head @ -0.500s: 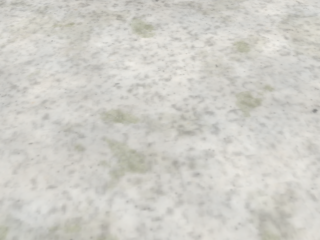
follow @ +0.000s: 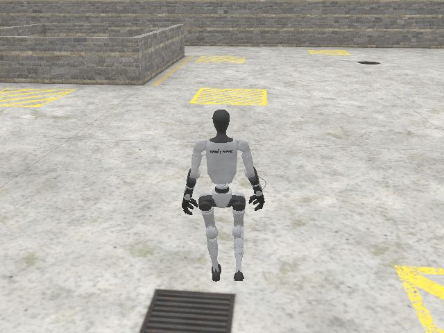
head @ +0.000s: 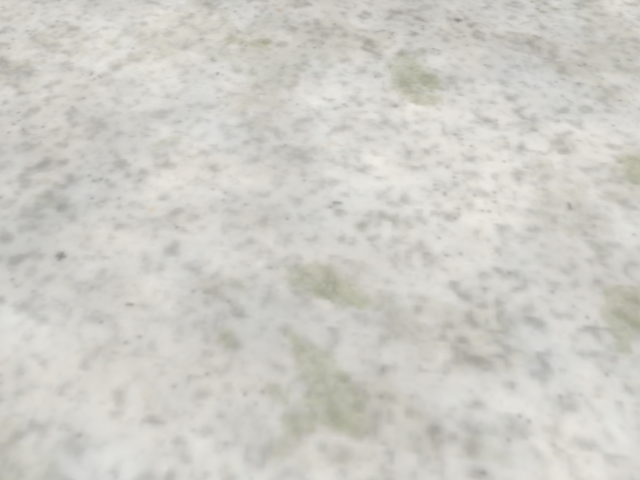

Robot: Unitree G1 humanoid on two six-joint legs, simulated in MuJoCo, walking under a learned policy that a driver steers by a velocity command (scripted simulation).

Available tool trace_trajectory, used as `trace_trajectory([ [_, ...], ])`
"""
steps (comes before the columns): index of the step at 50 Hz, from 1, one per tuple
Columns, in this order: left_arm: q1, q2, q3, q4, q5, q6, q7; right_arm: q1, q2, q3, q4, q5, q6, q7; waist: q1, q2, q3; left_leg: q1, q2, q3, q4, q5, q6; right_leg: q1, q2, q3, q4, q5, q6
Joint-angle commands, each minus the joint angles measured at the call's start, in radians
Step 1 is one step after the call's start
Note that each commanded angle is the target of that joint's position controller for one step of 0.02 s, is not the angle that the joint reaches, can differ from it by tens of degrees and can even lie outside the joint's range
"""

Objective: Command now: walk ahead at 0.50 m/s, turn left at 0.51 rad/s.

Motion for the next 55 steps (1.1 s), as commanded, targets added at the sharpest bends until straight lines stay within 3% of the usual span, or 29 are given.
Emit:
trace_trajectory([
  [1,0.023,0.103,0.023,-0.079,0.023,0.016,-0.004,0.076,-0.101,-0.023,-0.024,0.014,-0.016,-0.012,0.014,0.012,-0.071,0.195,0.283,-0.363,-0.26,0.321,0.174,-0.197,-0.068,0.067,-0.057,0.03,0.03],
  [3,0.004,0.088,0.02,-0.096,0.027,0.041,-0.01,0.101,-0.13,-0.03,-0.019,0.017,-0.028,-0.011,0.02,0.023,-0.064,0.157,0.252,-0.33,-0.279,0.335,0.175,-0.199,-0.067,0.045,-0.129,0.052,0.055],
  [5,-0.061,0.084,0.018,-0.121,0.026,0.049,-0.015,0.132,-0.139,-0.032,-0.013,0.014,-0.032,-0.011,0.005,0.038,-0.039,0.147,0.237,-0.306,-0.313,0.303,0.159,-0.238,-0.074,0.026,-0.222,0.137,0.071],
  [10,-0.228,0.08,0.011,-0.173,0.014,0.046,-0.024,0.234,-0.12,-0.023,0.016,0.013,-0.035,-0.01,-0.068,0.065,-0.018,0.254,0.221,-0.275,-0.319,0.353,0.088,-0.288,-0.065,0.009,-0.454,0.34,0.06],
  [15,-0.352,0.088,0.005,-0.223,0.005,0.034,-0.031,0.294,-0.124,-0.015,0.039,-0.003,-0.036,-0.023,-0.109,0.073,0.008,0.39,0.262,-0.283,-0.281,0.435,0.082,-0.301,-0.026,-0.009,-0.592,0.342,0.021],
  [18,-0.287,0.11,0.013,-0.219,0.003,0.024,-0.028,0.256,-0.146,-0.016,0.04,-0.009,-0.039,-0.034,-0.055,0.088,0.005,0.408,0.289,-0.272,-0.215,0.604,0.053,-0.171,0.01,-0.01,-0.673,0.248,-0.027],
  [19,-0.209,0.126,0.021,-0.195,0.002,0.02,-0.021,0.238,-0.155,-0.017,0.039,-0.01,-0.041,-0.034,-0.02,0.095,-0.029,0.398,0.281,-0.258,-0.139,0.744,0.038,-0.058,0.043,-0.022,-0.691,0.205,-0.044],
  [20,-0.073,0.142,0.032,-0.151,0.001,0.013,-0.01,0.225,-0.159,-0.017,0.042,-0.011,-0.042,-0.03,0.042,0.071,-0.098,0.381,0.247,-0.227,0.016,0.815,0.022,0.104,0.072,-0.037,-0.746,0.212,-0.067],
  [21,0.087,0.18,0.046,-0.111,0.016,0.003,0.004,0.219,-0.143,-0.01,0.033,-0.005,-0.047,-0.026,0.111,0.031,-0.197,0.252,0.206,-0.195,0.228,0.667,0.005,0.344,-0.014,0.048,-0.764,0.211,-0.105],
  [22,0.211,0.294,0.075,-0.102,0.04,0.002,0.012,0.312,-0.053,0.01,0.004,0.031,-0.051,-0.018,0.1,-0.164,-0.355,-0.045,0.07,-0.119,0.594,0.218,-0.043,0.649,-0.296,0.465,-0.789,0.1,-0.218],
  [23,0.186,0.267,0.075,-0.084,0.014,0.019,-0.001,0.325,-0.098,0.0,0.019,0.018,-0.048,-0.02,0.078,-0.206,-0.366,-0.211,-0.014,-0.132,0.762,-0.332,-0.041,0.644,-0.385,0.755,-0.929,0.082,-0.274],
  [24,0.078,0.205,0.06,-0.102,-0.006,0.025,-0.008,0.259,-0.122,-0.007,0.014,-0.006,-0.042,-0.021,0.036,-0.083,-0.186,-0.276,0.059,-0.168,0.81,-0.263,-0.032,0.488,-0.347,0.633,-0.945,-0.005,-0.259],
  [25,0.001,0.142,0.044,-0.114,-0.008,0.022,-0.012,0.193,-0.105,-0.001,0.001,-0.012,-0.044,-0.012,0.022,-0.012,-0.094,-0.273,0.102,-0.162,0.764,-0.19,-0.033,0.356,-0.304,0.504,-0.977,0.016,-0.241],
  [26,-0.025,0.112,0.034,-0.108,-0.003,0.017,-0.012,0.165,-0.085,0.002,-0.007,-0.011,-0.04,-0.005,0.001,-0.017,-0.038,-0.251,0.136,-0.148,0.701,-0.156,-0.035,0.269,-0.251,0.402,-1.013,0.075,-0.208],
  [27,-0.023,0.096,0.028,-0.09,-0.005,0.011,-0.009,0.163,-0.078,0.004,-0.012,-0.023,-0.029,0.001,-0.021,-0.047,-0.019,-0.215,0.158,-0.138,0.651,-0.139,-0.045,0.211,-0.211,0.33,-1.035,0.141,-0.183],
  [30,0.033,0.112,0.031,-0.05,-0.013,-0.012,-0.011,0.167,-0.052,0.013,-0.004,-0.03,-0.008,0.015,-0.039,-0.061,-0.034,-0.2,0.175,-0.097,0.602,-0.091,-0.074,0.193,-0.177,0.232,-1.068,0.313,-0.19],
  [34,0.098,0.119,0.033,-0.01,-0.017,-0.015,-0.013,-0.006,-0.043,0.022,-0.061,-0.026,-0.004,0.022,-0.013,-0.046,0.01,-0.318,0.215,-0.049,0.433,0.042,-0.111,0.235,-0.147,0.152,-1.116,0.376,-0.191],
  [37,0.14,0.12,0.032,0.014,-0.019,-0.015,-0.013,-0.12,-0.019,0.036,-0.096,-0.018,-0.008,0.026,0.015,-0.051,0.016,-0.284,0.202,-0.012,0.254,0.141,-0.12,0.252,-0.119,0.095,-1.107,0.459,-0.168],
  [42,0.213,0.131,0.031,0.054,-0.011,-0.008,-0.002,-0.238,-0.031,0.04,-0.138,-0.014,-0.015,0.019,0.046,-0.053,0.025,-0.245,0.167,0.0,0.103,0.143,-0.096,0.364,-0.163,0.116,-1.042,0.585,-0.162],
  [44,0.198,0.149,0.036,0.057,-0.005,-0.002,0.005,-0.217,-0.047,0.034,-0.14,-0.015,-0.024,0.013,0.022,-0.057,0.015,-0.198,0.148,-0.009,0.061,0.07,-0.077,0.405,-0.183,0.141,-0.977,0.679,-0.155],
  [46,0.161,0.162,0.039,0.054,-0.006,0.003,0.007,-0.048,-0.075,0.018,-0.088,-0.019,-0.041,0.0,-0.059,-0.043,-0.065,0.034,0.102,0.004,-0.034,0.033,-0.049,0.384,-0.152,0.129,-0.789,0.831,-0.128],
  [47,0.155,0.144,0.033,0.046,-0.014,0.002,0.004,0.112,-0.118,0.001,-0.04,-0.035,-0.055,-0.013,-0.12,0.001,-0.166,0.277,0.152,-0.043,-0.061,0.059,-0.019,0.274,-0.1,0.095,-0.594,0.736,-0.108],
  [48,0.176,0.069,0.013,-0.001,-0.038,-0.002,-0.001,0.257,-0.217,-0.023,-0.033,-0.062,-0.062,-0.029,-0.152,0.142,-0.318,0.562,0.43,-0.355,-0.091,-0.051,0.044,0.023,-0.007,0.038,-0.277,0.357,-0.075],
  [49,0.27,0.043,0.014,0.004,-0.047,0.008,0.005,0.25,-0.263,-0.039,-0.027,-0.045,-0.044,-0.022,-0.105,0.283,-0.39,0.648,0.591,-0.67,-0.198,-0.074,0.125,-0.201,0.107,0.023,-0.057,-0.201,-0.066],
  [50,0.193,0.135,0.04,0.02,-0.02,0.024,0.012,0.164,-0.167,-0.018,-0.044,-0.023,-0.035,-0.018,-0.084,0.105,-0.247,0.514,0.529,-0.582,-0.218,-0.179,0.092,-0.252,0.033,0.091,-0.002,-0.128,-0.079],
  [51,0.144,0.112,0.04,0.009,-0.017,0.023,0.002,0.078,-0.104,-0.001,-0.057,-0.015,-0.038,-0.015,-0.056,0.081,-0.123,0.372,0.483,-0.441,-0.261,-0.157,0.065,-0.251,-0.003,0.094,-0.026,-0.038,-0.077],
  [52,0.124,0.087,0.038,0.008,-0.016,0.028,-0.005,0.035,-0.068,0.007,-0.06,-0.016,-0.043,-0.014,-0.035,0.082,-0.073,0.284,0.439,-0.336,-0.3,-0.094,0.037,-0.221,-0.031,0.087,-0.059,0.016,-0.071],
  [54,0.13,0.066,0.04,0.012,0.005,0.054,-0.021,0.034,-0.046,0.014,-0.043,-0.009,-0.056,-0.022,0.0,0.112,-0.035,0.193,0.388,-0.195,-0.334,0.014,0.005,-0.178,-0.053,0.073,-0.083,0.058,-0.05],
  [55,0.12,0.056,0.041,0.006,0.005,0.064,-0.027,0.052,-0.048,0.013,-0.035,-0.006,-0.066,-0.022,0.004,0.105,-0.038,0.185,0.384,-0.161,-0.343,0.066,0.007,-0.177,-0.052,0.066,-0.08,0.078,-0.043],
])
Next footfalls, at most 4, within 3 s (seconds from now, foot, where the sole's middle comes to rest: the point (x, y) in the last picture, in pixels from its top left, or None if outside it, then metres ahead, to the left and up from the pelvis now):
0.42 right None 0.41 -0.11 -0.77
0.94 left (278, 384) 0.66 0.12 -0.77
1.48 right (369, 287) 0.92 -0.09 -0.77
2.06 left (312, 257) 1.01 0.05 -0.77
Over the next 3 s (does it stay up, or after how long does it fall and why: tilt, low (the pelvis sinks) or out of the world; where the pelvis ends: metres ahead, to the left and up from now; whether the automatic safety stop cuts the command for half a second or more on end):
stays up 0.94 -0.05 0.01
